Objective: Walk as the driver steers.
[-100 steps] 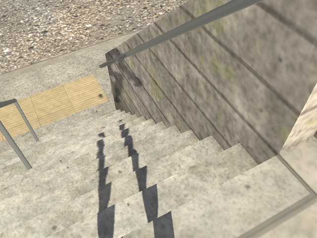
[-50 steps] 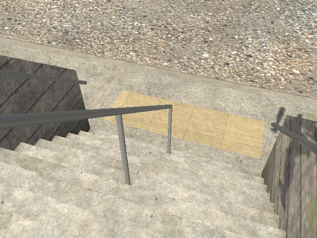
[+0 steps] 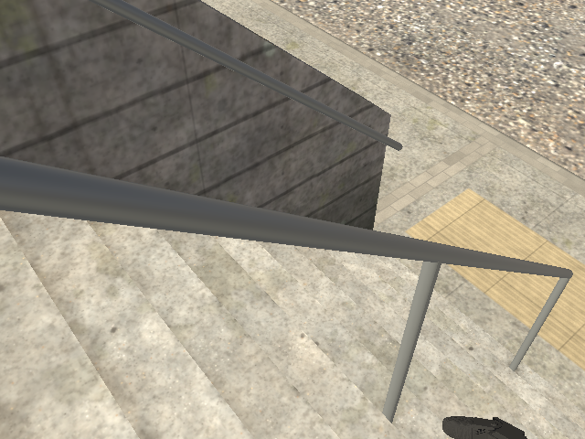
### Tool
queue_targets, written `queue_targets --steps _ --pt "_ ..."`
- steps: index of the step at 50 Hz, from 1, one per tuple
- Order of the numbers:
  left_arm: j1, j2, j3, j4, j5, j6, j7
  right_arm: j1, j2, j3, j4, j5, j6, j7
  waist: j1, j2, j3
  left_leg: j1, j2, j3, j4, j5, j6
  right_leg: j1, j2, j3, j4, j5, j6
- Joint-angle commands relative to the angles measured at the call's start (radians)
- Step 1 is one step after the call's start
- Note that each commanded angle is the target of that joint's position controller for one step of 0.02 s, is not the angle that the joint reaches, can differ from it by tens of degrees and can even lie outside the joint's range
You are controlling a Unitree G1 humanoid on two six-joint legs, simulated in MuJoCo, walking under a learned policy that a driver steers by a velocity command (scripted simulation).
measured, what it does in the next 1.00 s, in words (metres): goes down, turning right: right foot 0.20 m lower, then left foot 0.20 m lower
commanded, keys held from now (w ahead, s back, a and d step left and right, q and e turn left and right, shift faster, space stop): e+shift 1.00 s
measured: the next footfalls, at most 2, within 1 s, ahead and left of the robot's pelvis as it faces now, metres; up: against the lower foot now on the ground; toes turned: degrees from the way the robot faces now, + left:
right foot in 0.32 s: +0.27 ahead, -0.11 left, -0.20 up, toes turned -12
left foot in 0.80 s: +0.59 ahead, -0.02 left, -0.41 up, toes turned -46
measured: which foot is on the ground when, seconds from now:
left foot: down 0.00-0.34, up 0.36-0.78, down 0.80-1.00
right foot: up 0.00-0.30, down 0.32-0.76, up 0.78-1.00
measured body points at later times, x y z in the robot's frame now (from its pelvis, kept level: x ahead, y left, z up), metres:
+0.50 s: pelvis +0.23 -0.04 -0.19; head +0.30 -0.07 +0.26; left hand +0.42 +0.22 -0.30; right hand +0.39 -0.34 -0.25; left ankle +0.35 +0.09 -0.69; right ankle +0.23 -0.10 -0.89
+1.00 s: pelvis +0.41 -0.09 -0.38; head +0.35 -0.08 +0.07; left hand +0.74 -0.06 -0.39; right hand +0.22 -0.25 -0.54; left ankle +0.56 +0.01 -1.10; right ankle +0.32 -0.24 -0.80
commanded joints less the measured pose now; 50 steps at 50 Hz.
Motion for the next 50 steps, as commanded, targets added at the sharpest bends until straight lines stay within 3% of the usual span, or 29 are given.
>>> queue_targets --steps 1,6,10,14,15,16,17,18,21,22,24,25,26,28,30,31,32,34,35,37,39,40,41,43,44,45,47,49,50 --pt "-0.048 0.049 0.027 -0.133 0.006 0.010 0.044 0.245 -0.106 -0.062 0.112 -0.018 -0.008 0.010 -0.069 -0.016 0.045 0.265 0.290 -0.454 -0.379 -0.182 0.188 -0.467 -0.055 -0.005 0.103 0.162 -0.013" --pt "-0.078 0.100 0.051 -0.185 0.055 0.065 0.011 -0.032 -0.058 -0.038 0.085 -0.013 -0.020 -0.073 0.042 0.142 0.115 -0.117 0.154 0.052 -0.169 0.039 0.027 -0.219 -0.055 -0.068 -0.444 0.656 0.054" --pt "-0.199 0.119 0.037 -0.256 0.036 0.061 -0.063 0.032 -0.124 -0.034 0.070 -0.001 0.008 -0.153 -0.016 0.084 0.037 -0.151 0.219 0.134 0.160 0.151 0.007 0.023 0.003 -0.196 -0.792 1.115 0.121" --pt "-0.325 0.287 0.085 -0.286 0.047 0.115 -0.076 0.132 -0.195 -0.063 -0.020 0.004 0.041 -0.128 -0.095 0.140 -0.018 0.221 0.418 -0.018 0.419 0.258 -0.024 -0.356 -0.089 -0.126 -0.600 0.947 0.055" --pt "-0.147 0.281 0.090 -0.246 0.053 0.106 -0.063 0.031 -0.232 -0.082 -0.021 0.011 0.053 -0.137 0.010 0.224 -0.066 0.140 0.436 -0.028 0.494 0.505 -0.023 -0.145 -0.095 -0.125 -0.679 0.735 0.030" --pt "0.037 0.332 0.116 -0.180 0.064 0.089 -0.055 -0.006 -0.243 -0.090 -0.030 0.014 0.052 -0.146 0.110 0.138 -0.151 -0.015 0.344 0.095 0.742 0.646 -0.063 0.235 -0.021 -0.183 -0.741 0.806 -0.041" --pt "0.255 0.394 0.129 -0.113 0.059 0.065 -0.061 -0.077 -0.291 -0.115 -0.041 0.020 0.059 -0.161 0.257 -0.113 -0.117 -0.326 0.138 0.150 1.281 0.128 -0.130 0.549 -0.049 -0.048 -0.796 1.109 -0.139" --pt "0.041 0.488 0.130 -0.158 0.051 0.074 -0.066 -0.004 -0.213 -0.078 -0.168 -0.008 0.061 -0.167 0.061 -0.517 -0.126 -0.665 -0.086 0.059 1.461 -0.454 -0.167 0.554 -0.109 0.344 -0.873 1.229 -0.271" --pt "-0.100 0.363 0.072 -0.217 0.058 0.075 -0.031 -0.069 -0.182 -0.053 -0.142 -0.022 0.058 -0.171 -0.013 0.069 -0.178 -0.811 -0.013 -0.178 1.260 -0.240 -0.079 0.574 -0.233 0.497 -0.774 1.213 -0.184" --pt "-0.150 0.483 0.110 -0.204 0.020 0.063 0.000 -0.036 -0.151 -0.044 -0.141 -0.029 0.048 -0.129 -0.072 0.056 -0.212 -0.994 0.041 -0.198 1.136 -0.210 -0.096 0.672 -0.285 0.583 -0.658 0.900 -0.151" --pt "-0.263 0.385 0.061 -0.309 0.033 0.089 0.055 -0.144 -0.207 -0.060 -0.146 -0.003 0.065 -0.111 -0.039 0.099 -0.213 -0.822 -0.006 -0.164 0.757 0.139 -0.091 0.390 -0.201 0.506 -0.662 0.435 -0.046" --pt "-0.295 0.291 0.027 -0.332 0.051 0.112 0.100 -0.230 -0.161 -0.041 -0.179 -0.027 0.085 -0.112 -0.028 0.142 -0.101 -0.521 -0.084 -0.098 0.398 0.379 -0.089 0.014 -0.082 0.410 -0.720 0.200 -0.007" --pt "-0.339 0.270 0.024 -0.333 0.043 0.133 0.120 -0.213 -0.131 -0.035 -0.186 -0.076 0.099 -0.101 -0.057 0.078 -0.068 -0.180 -0.119 -0.052 0.290 0.520 -0.085 -0.271 -0.029 0.352 -0.734 0.215 0.005" --pt "-0.415 0.299 0.019 -0.367 0.057 0.132 0.123 -0.024 -0.159 -0.068 -0.135 -0.066 0.085 -0.070 -0.114 -0.103 -0.131 -0.147 -0.126 -0.120 0.507 0.604 -0.069 -0.217 -0.035 0.447 -0.648 0.141 -0.014" --pt "-0.207 0.294 0.015 -0.341 0.024 0.136 0.148 -0.347 -0.183 -0.057 -0.217 -0.073 0.057 -0.045 0.081 -0.040 -0.029 -0.546 -0.136 -0.153 0.176 0.619 -0.070 0.163 0.015 0.478 -0.594 -0.011 -0.021" --pt "-0.150 0.237 0.017 -0.300 0.002 0.125 0.163 -0.367 -0.184 -0.038 -0.234 -0.100 0.033 -0.028 0.099 0.031 0.057 -0.403 -0.176 -0.158 -0.311 0.795 -0.073 0.067 0.147 0.375 -0.581 -0.279 -0.007" --pt "-0.146 0.297 0.041 -0.267 0.000 0.103 0.165 -0.395 -0.196 -0.060 -0.227 -0.081 0.010 -0.007 0.106 -0.043 0.045 -0.163 -0.169 -0.170 -0.360 0.896 -0.071 -0.051 0.106 0.375 -0.610 -0.272 -0.026" --pt "-0.269 0.263 0.034 -0.252 0.026 0.083 0.160 -0.165 -0.236 -0.096 -0.165 -0.024 0.000 -0.008 -0.022 -0.192 0.021 0.197 -0.119 -0.260 -0.284 0.980 -0.054 -0.312 0.119 0.428 -0.511 -0.359 -0.040" --pt "-0.358 0.244 0.015 -0.316 0.019 0.079 0.161 -0.080 -0.220 -0.073 -0.172 -0.032 0.014 -0.006 -0.085 -0.332 0.050 0.201 -0.066 -0.288 -0.367 0.897 -0.015 -0.324 0.141 0.401 -0.434 -0.360 -0.021" --pt "-0.409 0.182 0.009 -0.361 0.005 0.096 0.121 0.123 -0.207 -0.075 -0.052 -0.049 0.008 -0.007 -0.146 -0.125 0.021 0.480 0.047 -0.299 -0.503 1.069 0.024 -0.464 0.189 0.284 -0.062 -0.323 0.040" --pt "-0.538 0.181 0.029 -0.380 0.011 0.113 0.059 0.471 -0.153 -0.073 0.074 -0.044 0.044 -0.032 -0.390 0.020 -0.085 0.880 0.157 -0.236 -0.458 0.980 0.047 -0.661 0.331 0.119 0.468 -0.368 0.137" --pt "-0.551 0.134 0.037 -0.421 -0.020 0.119 0.039 0.491 -0.152 -0.044 0.087 -0.046 0.064 -0.047 -0.348 0.137 -0.066 0.908 0.195 -0.223 -0.344 0.944 -0.042 -0.778 0.357 0.182 0.787 -0.358 0.145" --pt "-0.214 0.134 0.038 -0.409 -0.029 0.113 -0.015 0.244 -0.174 -0.005 -0.002 -0.074 0.059 -0.051 -0.042 0.308 -0.114 0.871 0.472 -0.538 -0.284 1.461 0.129 -0.791 0.230 0.267 0.896 -0.468 0.168" --pt "-0.270 0.264 0.065 -0.397 0.013 0.132 -0.026 0.300 -0.303 -0.070 0.031 -0.087 0.083 -0.054 -0.039 -0.143 -0.027 0.667 0.710 -0.745 -0.465 0.975 0.306 -0.867 0.115 0.277 1.032 -0.391 0.216" --pt "-0.405 0.233 0.045 -0.451 -0.014 0.157 -0.001 0.230 -0.405 -0.100 0.053 -0.123 0.080 -0.083 -0.037 -0.142 0.076 0.528 0.781 -0.966 -0.609 0.431 0.335 -1.043 0.075 0.304 1.023 -0.303 0.224" --pt "-0.457 0.259 0.044 -0.439 0.015 0.187 0.017 0.231 -0.388 -0.084 0.109 -0.107 0.102 -0.109 -0.029 -0.323 0.151 0.424 0.761 -0.851 -0.723 0.201 0.271 -1.043 0.050 0.267 1.011 -0.218 0.233" --pt "-0.348 0.239 0.035 -0.461 0.017 0.234 0.031 0.035 -0.412 -0.081 0.078 -0.092 0.119 -0.148 0.057 -0.098 0.278 0.032 0.556 -0.594 -0.707 -0.024 0.176 -0.857 0.016 0.185 0.838 -0.029 0.289" --pt "-0.232 0.186 0.031 -0.432 0.026 0.198 0.047 -0.115 -0.297 -0.034 -0.004 -0.022 0.148 -0.156 0.148 0.068 0.286 -0.241 0.235 -0.029 -0.549 0.064 0.036 -0.581 0.030 -0.017 0.743 0.253 0.277" --pt "-0.236 0.171 0.015 -0.461 0.016 0.186 0.052 -0.077 -0.315 -0.034 -0.020 -0.022 0.130 -0.163 0.137 0.106 0.206 -0.213 0.230 0.012 -0.564 0.098 0.020 -0.488 0.011 -0.061 0.556 0.330 0.270"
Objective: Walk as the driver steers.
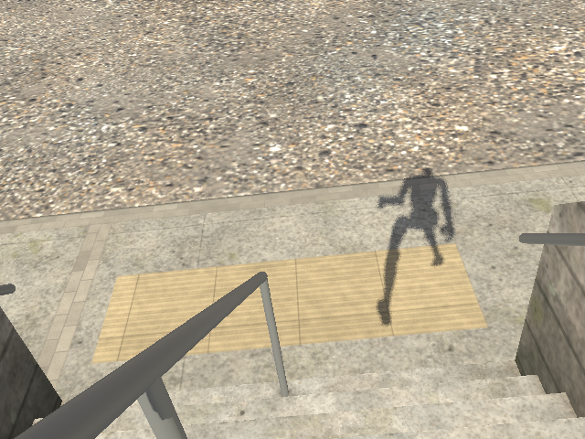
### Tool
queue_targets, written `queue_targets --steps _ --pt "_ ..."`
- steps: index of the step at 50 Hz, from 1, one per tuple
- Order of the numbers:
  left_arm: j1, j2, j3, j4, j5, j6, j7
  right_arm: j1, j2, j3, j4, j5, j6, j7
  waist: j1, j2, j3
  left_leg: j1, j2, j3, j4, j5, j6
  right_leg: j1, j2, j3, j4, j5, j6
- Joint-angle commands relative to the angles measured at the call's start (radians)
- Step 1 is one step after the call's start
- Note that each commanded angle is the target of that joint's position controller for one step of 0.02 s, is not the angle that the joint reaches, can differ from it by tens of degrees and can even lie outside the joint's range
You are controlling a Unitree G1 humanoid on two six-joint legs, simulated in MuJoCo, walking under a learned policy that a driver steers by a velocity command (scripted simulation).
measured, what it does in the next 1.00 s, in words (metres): goes down, turning right: right foot, then left foot 0.21 m lower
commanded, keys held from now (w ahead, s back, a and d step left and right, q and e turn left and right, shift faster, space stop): e+shift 0.32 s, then shift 0.50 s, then w+q+shift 0.18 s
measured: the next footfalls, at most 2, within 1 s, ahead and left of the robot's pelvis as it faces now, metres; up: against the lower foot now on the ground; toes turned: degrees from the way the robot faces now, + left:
right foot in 0.14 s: +0.06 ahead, -0.22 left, +0.00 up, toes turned -4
left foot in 0.74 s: +0.29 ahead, +0.08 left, -0.21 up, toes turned -36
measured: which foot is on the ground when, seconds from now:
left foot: down 0.00-0.12, up 0.14-0.72, down 0.74-1.00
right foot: up 0.00-0.12, down 0.14-0.74, up 0.76-1.00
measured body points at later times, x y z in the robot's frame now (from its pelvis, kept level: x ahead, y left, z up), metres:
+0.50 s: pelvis +0.08 -0.09 -0.03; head +0.05 -0.14 +0.42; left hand +0.28 +0.12 -0.10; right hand +0.22 -0.41 -0.09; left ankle +0.22 +0.04 -0.60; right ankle +0.02 -0.22 -0.72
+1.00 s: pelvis +0.25 -0.05 -0.20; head +0.28 -0.05 +0.25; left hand +0.47 +0.05 -0.32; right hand +0.03 -0.12 -0.32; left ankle +0.26 +0.10 -0.93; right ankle +0.26 -0.21 -0.75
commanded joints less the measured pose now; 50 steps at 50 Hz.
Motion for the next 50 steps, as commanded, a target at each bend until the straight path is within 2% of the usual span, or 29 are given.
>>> queue_targets --steps 1,3,5,6,7,8,9,10,11,12,14,16,19,23,27,31,34,37,38,39,40,41,42,43,44,45,46,48,50 --pt "0.057 0.054 -0.006 -0.095 0.003 -0.024 0.016 -0.390 -0.219 -0.047 -0.258 0.033 -0.058 -0.032 0.183 0.035 0.168 -0.479 0.150 0.097 -0.262 0.005 0.103 0.348 -0.129 -0.136 -0.508 0.322 -0.018" --pt "0.095 0.045 -0.015 -0.042 0.017 -0.031 0.001 -0.336 -0.277 -0.095 -0.269 0.039 -0.080 -0.019 0.158 0.059 0.022 -0.462 0.165 0.164 -0.198 -0.122 0.061 0.721 -0.134 -0.180 -0.800 0.460 -0.064" --pt "0.408 0.114 0.021 0.080 -0.014 -0.069 -0.027 -0.447 -0.321 -0.111 -0.309 -0.006 -0.064 -0.008 0.325 0.194 -0.093 -0.561 0.182 0.210 -0.080 -0.048 0.016 1.106 -0.117 -0.261 -0.728 0.271 -0.101" --pt "0.516 0.136 0.032 0.111 0.012 -0.096 -0.047 -0.466 -0.251 -0.114 -0.303 0.050 -0.045 0.000 0.348 0.144 -0.042 -0.478 0.115 0.211 0.231 -0.014 0.000 1.047 -0.153 -0.102 -1.141 0.145 -0.201" --pt "0.592 0.131 0.030 0.167 0.035 -0.137 -0.064 -0.462 -0.225 -0.107 -0.282 0.054 -0.017 -0.005 0.371 -0.179 0.127 -0.419 0.079 0.160 0.600 -0.280 0.047 0.899 -0.053 -0.170 -1.593 0.103 -0.269" --pt "0.556 0.187 0.032 0.175 0.005 -0.171 -0.076 -0.429 -0.077 -0.073 -0.364 0.021 -0.024 -0.001 0.218 -0.505 0.232 -0.806 -0.046 -0.012 1.038 -0.568 0.064 0.987 -0.021 0.083 -1.366 0.581 -0.319" --pt "0.439 0.246 0.027 0.118 -0.004 -0.196 -0.104 -0.252 0.012 -0.054 -0.417 0.001 -0.051 0.017 0.013 -0.668 0.064 -0.989 -0.107 -0.191 1.237 -0.648 0.079 1.072 -0.123 0.494 -1.394 0.964 -0.406" --pt "0.430 0.308 0.053 0.110 0.043 -0.220 -0.104 -0.449 -0.064 -0.071 -0.515 0.023 -0.073 0.024 0.107 -0.591 0.057 -1.110 -0.158 -0.235 1.263 -0.687 0.096 0.982 -0.278 1.011 -1.810 0.430 -0.471" --pt "0.418 0.286 0.050 0.106 0.071 -0.222 -0.088 -0.611 -0.080 -0.078 -0.536 0.060 -0.091 0.016 0.131 -0.330 0.132 -1.187 -0.172 -0.281 1.176 -0.498 0.101 0.952 -0.332 1.163 -1.867 0.034 -0.511" --pt "0.356 0.259 0.050 0.125 0.060 -0.193 -0.077 -0.620 -0.051 -0.072 -0.491 0.059 -0.066 -0.001 0.107 -0.168 0.116 -1.117 -0.173 -0.300 1.144 -0.350 0.083 0.887 -0.325 1.119 -1.774 -0.107 -0.511" --pt "0.068 0.205 0.020 0.058 0.072 -0.156 -0.025 -0.496 -0.086 -0.090 -0.411 0.057 -0.011 -0.013 -0.050 -0.165 0.073 -0.836 -0.143 -0.306 1.069 -0.021 0.042 0.605 -0.267 0.850 -1.660 -0.132 -0.430" --pt "-0.055 0.115 -0.025 0.017 0.055 -0.133 -0.002 -0.470 -0.132 -0.118 -0.381 0.055 0.008 0.006 -0.095 -0.154 0.036 -0.629 -0.206 -0.215 1.107 0.219 -0.037 0.454 -0.175 0.575 -1.526 0.071 -0.418" --pt "0.034 0.047 -0.050 0.056 0.032 -0.133 0.027 -0.482 -0.086 -0.104 -0.380 0.035 -0.003 0.033 -0.058 -0.162 -0.019 -0.531 -0.196 -0.204 1.045 0.363 -0.082 0.538 -0.141 0.413 -1.440 0.182 -0.424" --pt "0.240 0.037 -0.041 0.131 0.039 -0.116 0.071 -0.579 -0.085 -0.102 -0.380 0.019 -0.027 0.068 0.058 -0.199 0.015 -0.623 -0.189 -0.205 0.848 0.342 -0.108 0.761 -0.156 0.373 -1.360 0.273 -0.483" --pt "0.232 0.040 -0.033 0.149 0.020 -0.130 0.069 -0.496 -0.083 -0.097 -0.294 0.031 -0.029 0.090 0.051 -0.228 0.029 -0.572 -0.163 -0.232 0.686 0.387 -0.088 0.745 -0.144 0.373 -1.272 0.279 -0.486" --pt "0.160 0.031 -0.028 0.130 -0.006 -0.142 0.080 -0.477 -0.054 -0.078 -0.265 0.014 -0.057 0.116 0.069 -0.254 0.066 -0.346 -0.080 -0.245 -0.011 0.635 0.000 0.633 -0.064 0.311 -1.251 -0.159 -0.400" --pt "0.144 0.034 -0.025 0.157 0.038 -0.121 0.073 -0.273 -0.080 -0.103 -0.185 0.045 -0.073 0.140 0.031 -0.306 0.054 0.069 -0.041 -0.148 -0.246 0.765 0.059 0.408 -0.032 0.219 -1.127 -0.053 -0.342" --pt "0.179 -0.022 -0.045 0.202 0.030 -0.130 0.042 0.137 -0.057 -0.112 -0.019 0.006 -0.071 0.123 -0.105 -0.136 0.032 0.430 0.017 -0.086 -0.383 0.772 0.075 0.211 0.063 0.030 -0.673 -0.178 -0.182" --pt "0.159 -0.086 -0.049 0.205 0.014 -0.139 0.010 0.322 -0.058 -0.101 0.047 -0.009 -0.062 0.124 -0.188 0.089 0.001 0.615 0.074 -0.124 -0.157 1.032 0.081 -0.025 0.147 -0.049 -0.216 -0.560 -0.108" --pt "0.294 -0.162 -0.056 0.219 -0.005 -0.170 -0.013 0.287 -0.002 -0.059 0.074 0.011 -0.064 0.131 -0.034 0.292 0.004 0.581 0.098 -0.208 0.036 1.147 0.116 -0.125 0.084 -0.026 -0.069 -0.655 -0.082" --pt "0.322 -0.125 -0.052 0.229 -0.016 -0.190 -0.019 0.258 -0.026 -0.059 0.071 0.035 -0.054 0.133 -0.010 0.338 -0.005 0.502 0.147 -0.276 0.007 1.025 0.191 -0.143 0.037 -0.039 0.002 -0.638 -0.072" --pt "0.261 -0.089 -0.045 0.220 -0.013 -0.192 -0.009 0.255 -0.040 -0.056 0.067 0.031 -0.046 0.133 -0.010 0.293 0.014 0.407 0.167 -0.303 -0.029 0.843 0.261 -0.142 -0.007 -0.086 0.077 -0.649 -0.071" --pt "0.102 -0.105 -0.069 0.111 -0.051 -0.196 0.020 0.153 -0.167 -0.081 0.084 0.032 -0.041 0.120 0.042 0.307 0.078 0.203 0.282 -0.608 -0.240 0.257 0.386 -0.136 -0.139 -0.152 -0.032 -0.525 -0.096" --pt "-0.089 -0.078 -0.072 0.066 -0.062 -0.191 0.043 0.056 -0.146 -0.070 0.048 0.031 -0.053 0.095 0.007 0.152 0.253 0.055 0.322 -0.730 -0.423 -0.088 0.402 -0.212 -0.183 -0.135 -0.033 -0.382 -0.130" --pt "-0.142 -0.056 -0.074 0.065 -0.063 -0.184 0.053 0.019 -0.137 -0.060 0.020 0.017 -0.057 0.077 -0.004 0.077 0.290 -0.037 0.285 -0.707 -0.470 -0.345 0.379 -0.174 -0.196 -0.136 -0.067 -0.294 -0.156" --pt "-0.110 -0.055 -0.079 0.072 -0.028 -0.188 0.057 0.009 -0.162 -0.066 -0.007 0.038 -0.062 0.070 -0.007 0.084 0.312 -0.096 0.228 -0.698 -0.485 -0.485 0.345 -0.149 -0.181 -0.157 -0.092 -0.323 -0.163" --pt "-0.095 -0.085 -0.080 0.069 0.005 -0.209 0.047 0.070 -0.115 -0.062 -0.003 0.050 -0.073 0.042 -0.017 0.052 0.307 0.045 0.220 -0.719 -0.405 -0.487 0.312 -0.320 -0.218 -0.065 -0.139 -0.152 -0.156" --pt "-0.030 -0.081 -0.070 0.109 0.004 -0.252 0.021 0.180 0.019 -0.045 0.016 0.033 -0.075 0.017 -0.011 -0.032 0.243 0.158 0.111 -0.619 -0.287 -0.399 0.279 -0.382 -0.254 -0.086 -0.528 0.140 -0.137" --pt "-0.126 -0.098 -0.074 0.073 0.032 -0.271 -0.018 0.187 0.044 -0.043 -0.007 0.034 -0.058 -0.014 -0.066 -0.051 0.175 -0.040 0.062 -0.497 -0.343 -0.197 0.290 0.039 -0.215 -0.128 -1.046 0.542 -0.086"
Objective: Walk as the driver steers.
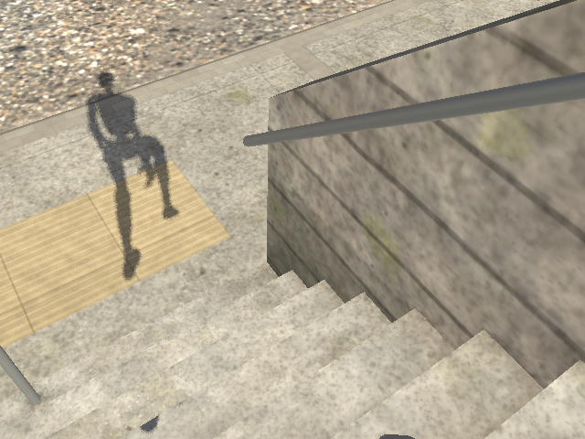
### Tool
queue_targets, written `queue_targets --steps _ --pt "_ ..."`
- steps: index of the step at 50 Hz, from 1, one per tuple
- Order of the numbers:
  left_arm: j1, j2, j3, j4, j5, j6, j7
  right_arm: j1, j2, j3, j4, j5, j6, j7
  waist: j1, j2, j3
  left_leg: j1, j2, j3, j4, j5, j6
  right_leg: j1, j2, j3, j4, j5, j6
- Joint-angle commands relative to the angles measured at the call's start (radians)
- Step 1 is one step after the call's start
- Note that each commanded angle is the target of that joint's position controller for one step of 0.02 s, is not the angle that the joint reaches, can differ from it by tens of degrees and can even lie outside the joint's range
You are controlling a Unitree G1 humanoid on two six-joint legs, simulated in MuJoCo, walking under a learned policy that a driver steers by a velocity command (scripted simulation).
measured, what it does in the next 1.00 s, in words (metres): goes down, turning left: right foot, then left foot 0.20 m lower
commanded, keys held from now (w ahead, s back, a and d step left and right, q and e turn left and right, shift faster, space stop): w+q+shift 0.88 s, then w+shift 0.12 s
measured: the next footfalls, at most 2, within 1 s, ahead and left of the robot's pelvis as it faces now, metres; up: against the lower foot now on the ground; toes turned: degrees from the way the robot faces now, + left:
right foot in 0.16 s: +0.20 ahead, -0.20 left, +0.00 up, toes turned +13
left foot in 0.56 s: +0.26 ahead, +0.08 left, -0.21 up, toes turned +24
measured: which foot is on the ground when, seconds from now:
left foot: down 0.00-0.20, up 0.22-0.54, down 0.56-0.86, up 0.88-1.00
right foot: up 0.00-0.14, down 0.16-0.54, up 0.56-0.84, down 0.86-1.00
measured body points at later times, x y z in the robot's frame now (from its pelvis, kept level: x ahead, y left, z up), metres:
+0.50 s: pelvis +0.24 +0.00 -0.12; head +0.27 +0.02 +0.33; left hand +0.15 +0.26 -0.25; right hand +0.53 -0.18 -0.19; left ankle +0.29 +0.13 -0.80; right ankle +0.17 -0.20 -0.73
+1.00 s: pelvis +0.52 +0.14 -0.46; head +0.47 +0.15 -0.02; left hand +0.27 +0.24 -0.62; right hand +0.83 +0.16 -0.51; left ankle +0.43 +0.27 -0.94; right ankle +0.57 -0.01 -1.14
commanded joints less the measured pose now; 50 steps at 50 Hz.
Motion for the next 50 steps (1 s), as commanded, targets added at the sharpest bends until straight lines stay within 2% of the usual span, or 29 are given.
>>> queue_targets --steps 1,3,8,10,11,12,15,17,20,22,24,26,27,28,29,32,33,35,37,39,41,42,43,44,45,46,47,48,50 --pt "-0.234 0.003 0.003 -0.155 0.015 -0.061 -0.051 -0.056 -0.162 -0.033 -0.116 0.015 -0.009 -0.048 -0.017 0.119 0.050 -0.200 0.192 -0.307 -0.319 -0.008 0.188 0.220 -0.004 0.046 -0.564 0.431 0.042" --pt "-0.129 0.009 0.016 -0.129 -0.009 -0.070 -0.071 -0.133 -0.207 -0.050 -0.133 0.021 -0.004 -0.045 0.040 0.273 -0.020 -0.255 0.170 -0.238 -0.286 0.190 0.203 0.468 0.018 0.051 -0.474 0.449 0.031" --pt "-0.082 0.130 0.067 -0.205 0.005 -0.061 -0.074 -0.231 -0.252 -0.081 -0.249 0.009 -0.014 -0.019 0.129 0.187 -0.046 -0.093 0.100 -0.279 0.079 0.490 0.146 0.744 0.071 0.034 -0.831 -0.045 0.022" --pt "0.298 0.259 0.125 -0.106 0.017 -0.072 -0.082 -0.245 -0.166 -0.052 -0.264 0.028 -0.040 0.007 0.267 0.009 -0.177 -0.434 -0.024 -0.261 0.605 0.357 0.085 1.205 -0.069 0.142 -0.843 0.083 -0.118" --pt "0.410 0.244 0.112 -0.041 0.001 -0.050 -0.097 -0.209 -0.076 -0.032 -0.255 0.022 -0.060 0.008 0.224 -0.260 -0.204 -0.640 -0.131 -0.299 0.866 -0.207 0.092 1.295 -0.170 0.276 -0.847 0.257 -0.188" --pt "0.383 0.295 0.140 -0.016 0.012 -0.054 -0.120 -0.157 -0.090 -0.040 -0.306 0.081 -0.072 -0.009 0.143 -0.431 -0.180 -0.737 -0.110 -0.236 0.957 -0.124 0.086 1.133 -0.368 0.678 -1.159 0.064 -0.288" --pt "0.069 0.121 0.081 -0.057 0.018 -0.058 -0.114 -0.464 -0.188 -0.047 -0.411 0.061 -0.015 -0.021 0.071 -0.038 0.112 -0.760 0.083 -0.064 0.852 0.047 0.095 0.591 -0.350 0.404 -1.039 -0.099 -0.230" --pt "-0.099 0.160 0.074 -0.066 0.056 -0.052 -0.085 -0.374 -0.172 -0.041 -0.383 0.013 0.003 0.003 -0.011 -0.088 0.099 -0.582 0.086 0.011 0.837 0.228 0.089 0.399 -0.284 0.231 -0.964 -0.012 -0.156" --pt "-0.020 0.165 0.072 -0.016 0.019 -0.087 -0.045 -0.401 -0.272 -0.074 -0.362 -0.018 -0.011 0.059 -0.004 0.021 0.072 -0.484 0.039 -0.016 0.368 0.971 0.077 0.331 -0.147 -0.053 -0.747 -0.365 -0.054" --pt "-0.045 0.237 0.094 0.000 0.026 -0.089 -0.021 -0.461 -0.236 -0.069 -0.388 0.028 -0.026 0.086 -0.008 -0.035 0.021 -0.211 0.032 0.112 0.248 1.046 0.033 0.259 -0.158 -0.110 -0.735 -0.358 -0.075" --pt "-0.101 0.292 0.109 0.001 0.026 -0.084 -0.055 -0.182 -0.323 -0.115 -0.261 0.048 -0.015 0.064 -0.118 -0.107 -0.115 0.030 -0.022 0.212 0.513 0.983 0.046 0.287 -0.223 -0.099 -0.490 -0.123 -0.057" --pt "-0.164 0.331 0.129 -0.017 -0.016 -0.062 -0.077 0.054 -0.448 -0.166 -0.190 -0.002 0.010 0.037 -0.229 -0.091 -0.177 0.219 -0.012 0.277 0.403 0.726 0.130 0.411 -0.209 -0.153 -0.066 0.371 0.001" --pt "-0.198 0.324 0.141 -0.025 -0.020 -0.049 -0.055 0.154 -0.447 -0.169 -0.185 -0.030 0.001 0.044 -0.335 0.087 -0.078 0.300 0.015 0.216 0.008 0.673 0.237 0.308 -0.073 -0.215 0.471 0.262 0.038" --pt "-0.236 0.203 0.117 -0.011 0.044 -0.044 -0.016 0.141 -0.366 -0.131 -0.137 -0.024 -0.026 0.067 -0.327 0.252 0.132 0.267 0.099 0.069 -0.253 0.800 0.297 0.069 0.038 -0.181 0.857 -0.465 -0.015" --pt "-0.150 0.112 0.080 -0.179 0.082 -0.080 0.003 0.026 -0.397 -0.100 -0.167 -0.007 -0.058 0.075 -0.073 0.537 0.153 0.332 0.006 -0.088 0.169 1.257 0.220 -0.304 0.065 -0.037 0.676 -0.568 -0.080" --pt "-0.070 0.200 0.120 -0.119 0.056 -0.116 -0.016 -0.238 -0.258 -0.061 -0.244 0.009 -0.072 0.062 0.097 -0.132 -0.036 0.066 0.040 -0.347 0.197 0.696 0.206 -0.165 -0.008 0.106 0.172 -0.135 -0.111" --pt "-0.035 0.191 0.106 -0.168 0.041 -0.117 -0.031 -0.445 -0.292 -0.057 -0.303 0.024 -0.076 0.030 0.221 -0.099 -0.007 -0.264 0.157 -0.497 0.144 0.893 0.293 0.013 -0.026 0.137 -0.286 0.050 -0.032" --pt "0.092 0.179 0.106 -0.071 0.022 -0.114 -0.053 -0.418 -0.341 -0.073 -0.234 -0.026 -0.066 -0.034 0.202 -0.050 -0.105 -0.398 0.144 -0.555 0.320 0.701 0.310 0.391 0.012 0.159 -0.310 0.414 0.008" --pt "-0.101 0.213 0.107 -0.146 0.048 -0.120 -0.065 -0.399 -0.243 -0.048 -0.226 0.065 -0.074 -0.091 0.137 -0.045 -0.006 -0.494 -0.076 -0.346 0.441 0.257 0.216 0.531 0.038 0.164 -0.839 0.850 -0.003" --pt "-0.092 0.140 0.103 -0.164 0.053 -0.107 -0.073 -0.332 -0.264 -0.060 -0.163 0.049 -0.070 -0.087 0.087 0.022 -0.045 -0.564 -0.166 -0.359 0.508 0.125 0.205 0.842 0.144 0.095 -0.836 0.847 -0.004" --pt "0.303 0.234 0.156 -0.079 0.023 -0.092 -0.066 -0.543 -0.266 -0.063 -0.207 0.023 -0.061 -0.074 0.313 0.185 -0.098 -0.557 -0.134 -0.401 0.798 0.362 0.180 1.069 0.060 0.150 -0.791 0.648 -0.039" --pt "0.621 0.285 0.181 0.032 0.033 -0.088 -0.060 -0.635 -0.244 -0.058 -0.221 0.030 -0.067 -0.042 0.454 0.080 -0.145 -0.610 -0.163 -0.349 1.089 0.607 0.127 1.333 -0.006 0.169 -0.906 0.693 -0.047" --pt "0.841 0.240 0.164 0.116 0.017 -0.092 -0.054 -0.703 -0.174 -0.055 -0.246 0.043 -0.088 -0.023 0.563 -0.107 -0.051 -0.744 -0.325 -0.261 1.681 -0.016 0.055 1.416 -0.106 0.218 -1.084 0.756 -0.094" --pt "0.623 0.179 0.112 0.056 0.032 -0.089 -0.082 -0.431 -0.072 -0.033 -0.313 0.034 -0.094 -0.012 0.296 -0.513 -0.059 -1.094 -0.393 -0.314 1.975 -0.527 0.069 1.515 -0.174 0.372 -0.755 1.190 -0.130" --pt "0.449 0.150 0.076 0.038 0.043 -0.071 -0.100 -0.299 -0.050 -0.008 -0.330 0.047 -0.089 -0.002 0.144 -0.619 -0.047 -1.194 -0.251 -0.252 1.914 -0.547 0.079 1.445 -0.259 0.452 -0.781 1.419 -0.192" --pt "0.414 0.007 0.047 0.070 0.016 -0.080 -0.118 -0.350 -0.096 -0.016 -0.311 0.055 -0.074 0.000 0.111 -0.200 -0.013 -1.226 -0.106 -0.172 1.684 -0.330 0.113 1.290 -0.258 0.427 -0.882 0.956 -0.202" --pt "0.383 0.062 0.062 0.098 0.002 -0.087 -0.132 -0.343 -0.078 -0.008 -0.300 0.050 -0.066 -0.001 0.067 0.062 0.050 -1.144 -0.071 -0.120 1.618 -0.263 0.115 1.042 -0.254 0.438 -0.932 0.715 -0.250" --pt "0.334 0.021 0.051 0.124 -0.008 -0.087 -0.115 -0.392 -0.054 -0.007 -0.312 0.032 -0.054 -0.005 0.020 0.194 0.107 -1.135 -0.051 -0.120 1.510 -0.091 0.114 0.816 -0.181 0.387 -0.940 0.397 -0.200" --pt "0.098 0.120 0.054 0.106 0.076 -0.078 -0.044 -0.347 -0.057 0.032 -0.371 0.061 -0.064 0.015 -0.130 0.146 0.242 -0.834 0.041 -0.183 0.945 0.278 0.027 0.226 -0.236 0.431 -1.002 0.333 -0.212"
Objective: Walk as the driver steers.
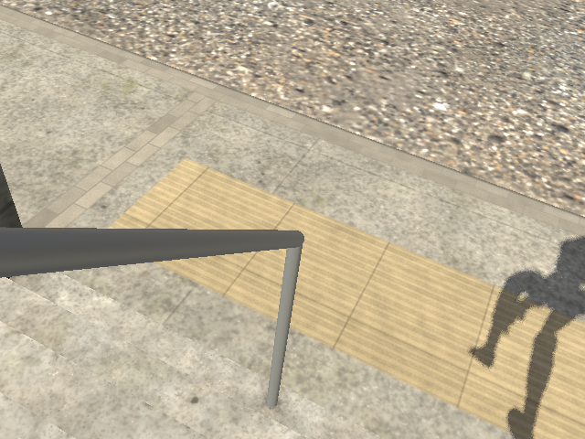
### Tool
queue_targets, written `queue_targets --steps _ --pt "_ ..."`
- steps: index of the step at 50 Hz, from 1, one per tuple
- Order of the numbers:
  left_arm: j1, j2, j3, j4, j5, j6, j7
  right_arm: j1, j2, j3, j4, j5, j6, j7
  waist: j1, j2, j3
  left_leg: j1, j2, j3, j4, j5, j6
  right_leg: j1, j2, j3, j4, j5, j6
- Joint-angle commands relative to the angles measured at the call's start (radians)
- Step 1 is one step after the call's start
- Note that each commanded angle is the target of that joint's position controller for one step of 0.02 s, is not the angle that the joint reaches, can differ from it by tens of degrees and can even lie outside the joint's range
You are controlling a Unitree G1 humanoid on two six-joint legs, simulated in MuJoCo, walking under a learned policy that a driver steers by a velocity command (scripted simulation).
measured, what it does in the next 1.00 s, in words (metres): goes down, turning right: left foot 0.21 m lower, then right foot 0.19 m lower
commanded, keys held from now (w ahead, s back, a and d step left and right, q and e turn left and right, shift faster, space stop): w+shift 0.02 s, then w+e+shift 0.82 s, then e+shift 0.16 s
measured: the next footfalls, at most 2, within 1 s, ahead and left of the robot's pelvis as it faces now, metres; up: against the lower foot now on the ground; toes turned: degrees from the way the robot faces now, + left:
left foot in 0.28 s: +0.33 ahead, +0.23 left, -0.21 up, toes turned -2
right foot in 0.76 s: +0.44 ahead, -0.10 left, -0.39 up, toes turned -11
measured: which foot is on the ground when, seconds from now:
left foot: up 0.00-0.26, down 0.28-0.74, up 0.76-1.00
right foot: down 0.00-0.26, up 0.28-0.74, down 0.76-1.00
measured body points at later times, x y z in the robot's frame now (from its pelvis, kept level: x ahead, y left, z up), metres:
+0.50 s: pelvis +0.33 +0.11 -0.22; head +0.34 +0.13 +0.23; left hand +0.52 +0.34 -0.34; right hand +0.23 -0.12 -0.35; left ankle +0.29 +0.24 -0.88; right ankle +0.38 -0.06 -0.81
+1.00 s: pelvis +0.54 -0.08 -0.40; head +0.57 -0.10 +0.04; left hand +0.43 +0.16 -0.51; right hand +0.77 -0.39 -0.35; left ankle +0.73 -0.05 -1.09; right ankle +0.40 -0.10 -1.07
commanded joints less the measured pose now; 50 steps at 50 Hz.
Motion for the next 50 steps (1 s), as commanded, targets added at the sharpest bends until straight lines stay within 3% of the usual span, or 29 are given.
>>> queue_targets --steps 1,3,5,7,10,12,13,14,15,17,18,19,20,23,25,29,33,35,37,38,39,40,43,44,45,46,47,48,50 --pt "-0.225 0.048 -0.037 -0.084 0.059 -0.015 0.059 0.209 0.085 0.057 -0.029 -0.018 0.003 0.025 -0.234 0.177 0.251 0.272 0.149 -0.004 -0.471 0.581 -0.089 -0.668 -0.355 0.462 -0.313 0.561 -0.161" --pt "-0.132 0.152 -0.002 -0.026 -0.001 -0.015 0.084 0.094 0.007 0.019 -0.040 -0.017 0.014 0.012 -0.158 0.094 0.258 0.063 0.183 -0.107 -0.387 0.611 -0.094 -0.394 -0.359 0.581 -0.297 0.414 -0.188" --pt "0.029 0.060 -0.015 0.005 -0.029 -0.024 0.101 -0.199 -0.023 0.028 -0.145 -0.034 -0.004 0.045 -0.013 0.075 0.287 -0.245 0.235 -0.044 -0.832 0.693 -0.072 0.016 -0.255 0.536 -0.168 0.221 -0.151" --pt "-0.037 0.035 -0.022 -0.017 -0.035 0.000 0.127 -0.273 -0.058 0.038 -0.188 -0.053 -0.023 0.092 -0.003 0.115 0.279 0.116 0.302 -0.016 -1.237 1.000 -0.078 -0.166 -0.207 0.430 -0.194 0.118 -0.129" --pt "-0.122 0.119 0.009 0.016 0.010 0.043 0.090 0.088 -0.180 -0.044 -0.056 0.025 -0.010 0.085 -0.107 -0.220 0.076 0.747 0.310 0.032 -1.262 0.925 -0.083 -0.173 -0.198 0.337 0.012 0.368 -0.080" --pt "-0.099 0.045 0.008 0.046 0.007 0.021 0.036 0.397 -0.285 -0.094 0.078 -0.038 0.004 0.074 -0.245 -0.144 -0.022 1.013 0.266 0.159 -1.396 0.903 -0.077 -0.091 -0.090 0.217 0.517 0.658 0.024" --pt "-0.114 0.071 0.024 0.042 -0.027 0.015 0.036 0.498 -0.194 -0.070 0.118 -0.066 -0.015 0.067 -0.328 0.132 0.023 1.125 0.279 0.158 -1.610 0.796 -0.029 -0.225 0.015 0.184 0.920 0.295 0.059" --pt "-0.137 0.005 0.021 0.057 0.001 0.011 0.050 0.581 -0.138 -0.039 0.194 -0.097 -0.038 0.078 -0.335 0.325 0.101 1.232 0.317 0.174 -1.391 0.994 -0.034 -0.540 0.108 0.239 1.176 -0.230 0.044" --pt "0.017 -0.053 0.014 0.053 -0.018 0.002 0.053 0.587 -0.112 -0.013 0.191 -0.092 -0.056 0.086 -0.201 0.403 0.066 1.251 0.390 0.146 -1.123 1.348 -0.041 -0.695 0.068 0.293 1.127 -0.216 0.003" --pt "0.049 -0.157 -0.025 -0.051 -0.044 0.005 0.057 0.467 -0.201 -0.053 0.226 -0.091 -0.054 0.115 -0.057 0.183 -0.024 1.002 0.583 -0.248 -1.326 0.848 0.081 -0.678 0.009 0.223 1.046 0.062 0.002" --pt "-0.057 -0.121 -0.014 -0.051 -0.048 0.024 0.058 0.331 -0.015 0.000 0.195 -0.086 -0.063 0.126 -0.034 -0.016 -0.009 0.823 0.487 -0.131 -1.327 0.579 -0.024 -0.643 -0.068 0.226 0.877 0.344 -0.046" --pt "-0.077 -0.154 -0.026 -0.104 -0.059 0.049 0.058 0.213 -0.058 0.004 0.144 -0.068 -0.079 0.127 -0.009 0.144 0.000 0.756 0.575 -0.185 -1.291 0.564 -0.016 -0.724 -0.102 0.230 0.904 0.405 -0.044" --pt "-0.097 -0.162 -0.037 -0.120 -0.046 0.078 0.056 0.135 -0.029 0.021 0.131 -0.074 -0.083 0.112 0.014 0.074 0.085 0.558 0.599 -0.137 -1.294 0.483 -0.011 -0.706 -0.138 0.225 0.672 0.556 -0.008" --pt "-0.195 -0.064 -0.010 -0.263 -0.005 0.154 0.054 0.063 -0.152 0.022 0.095 -0.151 -0.080 0.087 0.009 0.146 0.049 0.487 0.579 -0.078 -1.303 0.621 0.020 -0.640 -0.088 0.230 0.647 0.633 0.018" --pt "-0.221 -0.009 0.006 -0.313 -0.016 0.147 0.044 0.104 -0.120 0.012 0.106 -0.108 -0.092 0.067 -0.016 0.261 0.052 0.652 0.532 0.004 -1.208 0.486 -0.041 -0.779 -0.116 0.332 0.406 0.857 -0.018" --pt "-0.351 0.014 0.012 -0.439 0.007 0.178 0.017 0.027 -0.198 -0.018 0.051 -0.125 -0.075 -0.020 0.029 0.073 0.244 0.512 0.664 0.129 -1.242 0.503 -0.062 -0.826 -0.095 0.347 0.304 1.055 0.002" --pt "-0.241 0.107 0.039 -0.428 -0.001 0.203 0.007 -0.070 -0.242 -0.031 0.013 -0.073 -0.035 0.004 0.094 0.177 0.148 0.608 0.538 0.410 -1.139 0.229 -0.198 -0.528 -0.148 0.133 0.082 1.120 0.018" --pt "0.064 0.142 0.073 -0.232 -0.072 0.160 0.017 -0.020 -0.234 -0.034 0.058 -0.020 -0.013 0.025 0.154 0.160 -0.072 0.565 0.430 0.557 -0.811 0.262 -0.210 0.108 -0.079 -0.143 0.105 1.232 0.030" --pt "0.450 0.211 0.101 -0.030 0.005 0.193 0.047 -0.292 -0.273 -0.056 -0.049 0.043 -0.036 0.053 0.390 -0.115 -0.032 0.466 0.320 0.512 -0.183 0.658 -0.238 0.431 0.013 -0.256 -0.013 1.174 -0.076" --pt "0.564 0.122 0.070 0.037 0.043 0.180 0.032 -0.516 -0.184 -0.052 -0.105 0.086 -0.058 0.052 0.513 -0.271 0.187 0.220 0.206 0.446 0.456 0.087 -0.275 0.401 -0.110 -0.040 -0.305 1.151 -0.186" --pt "0.448 0.032 0.001 0.077 0.050 0.126 -0.002 -0.497 -0.013 -0.005 -0.144 -0.005 -0.059 0.008 0.375 -0.512 0.353 0.207 0.065 0.433 0.626 -0.584 -0.217 0.109 -0.131 0.010 -0.592 1.643 -0.187" --pt "0.223 0.012 -0.045 -0.004 0.018 0.052 -0.002 -0.314 0.083 0.000 -0.317 -0.086 -0.065 -0.024 0.006 -0.640 0.311 -0.002 -0.006 0.207 0.295 -0.516 -0.186 0.142 0.086 0.308 -0.316 1.950 -0.143" --pt "0.156 -0.059 -0.041 0.041 -0.015 0.038 0.023 -0.398 0.037 -0.026 -0.253 -0.056 -0.046 -0.003 -0.011 0.177 0.071 -0.010 0.163 0.171 -0.196 -0.225 -0.109 0.074 0.023 0.576 -0.191 1.155 -0.047" --pt "0.037 -0.008 -0.034 -0.035 -0.036 0.016 0.041 -0.279 0.056 -0.027 -0.244 -0.040 -0.054 -0.002 -0.117 0.146 0.042 0.028 0.156 0.099 -0.415 0.009 -0.100 -0.014 -0.023 0.720 -0.112 1.237 -0.068" --pt "-0.049 0.020 -0.020 -0.080 -0.045 0.016 0.092 -0.278 0.022 -0.019 -0.235 -0.064 -0.068 -0.006 -0.125 0.346 -0.005 0.239 0.097 0.098 -0.796 0.277 -0.155 -0.188 0.001 0.768 -0.162 1.193 -0.135" --pt "-0.140 -0.013 -0.023 -0.099 -0.036 0.028 0.114 -0.205 0.017 -0.035 -0.188 -0.038 -0.081 -0.004 -0.154 0.358 -0.069 0.541 0.081 0.068 -0.924 0.455 -0.176 -0.354 0.006 0.774 -0.122 1.077 -0.173" --pt "-0.230 0.076 0.009 -0.123 -0.029 0.025 0.120 -0.166 0.017 -0.044 -0.180 -0.021 -0.083 -0.004 -0.192 0.258 -0.167 0.773 0.034 0.020 -0.908 0.638 -0.174 -0.444 0.022 0.829 -0.086 0.933 -0.224" --pt "-0.189 0.016 0.016 -0.084 -0.068 0.013 0.136 -0.190 -0.063 -0.072 -0.176 0.001 -0.097 0.000 -0.135 0.197 -0.156 0.784 0.082 -0.092 -1.069 0.824 -0.165 -0.427 0.097 0.844 0.050 0.772 -0.195" --pt "-0.013 -0.120 0.010 0.025 -0.101 0.037 0.137 -0.274 0.017 -0.051 -0.248 -0.008 -0.055 -0.014 -0.040 0.141 -0.055 0.914 0.021 0.003 -1.580 1.123 -0.222 -0.360 0.266 0.623 0.109 0.435 -0.084"
Keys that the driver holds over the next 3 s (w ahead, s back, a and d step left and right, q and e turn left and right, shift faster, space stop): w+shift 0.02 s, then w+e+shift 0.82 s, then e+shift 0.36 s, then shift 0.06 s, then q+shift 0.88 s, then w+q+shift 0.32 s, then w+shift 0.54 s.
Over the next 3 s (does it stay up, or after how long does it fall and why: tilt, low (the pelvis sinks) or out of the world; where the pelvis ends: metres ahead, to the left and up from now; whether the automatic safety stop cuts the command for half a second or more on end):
stays up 0.93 -0.48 -0.82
